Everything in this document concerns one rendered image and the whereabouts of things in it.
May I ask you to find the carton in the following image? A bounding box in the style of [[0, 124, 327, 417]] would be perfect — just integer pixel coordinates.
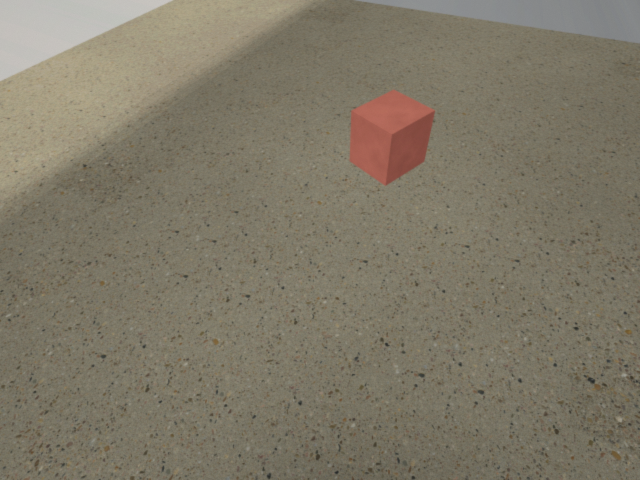
[[350, 90, 435, 186]]

